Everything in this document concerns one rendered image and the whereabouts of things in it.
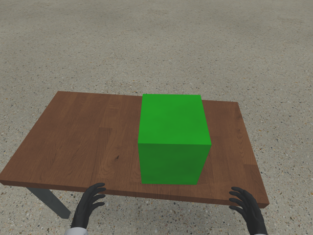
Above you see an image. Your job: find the table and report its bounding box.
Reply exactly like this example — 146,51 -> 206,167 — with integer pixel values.
0,91 -> 269,219

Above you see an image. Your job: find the carton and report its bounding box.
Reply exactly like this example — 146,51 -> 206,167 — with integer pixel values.
138,94 -> 212,185

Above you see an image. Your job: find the left robot hand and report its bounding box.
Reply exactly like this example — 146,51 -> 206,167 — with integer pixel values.
71,183 -> 106,229

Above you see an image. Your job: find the right robot hand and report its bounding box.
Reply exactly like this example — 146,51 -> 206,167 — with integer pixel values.
229,187 -> 268,235

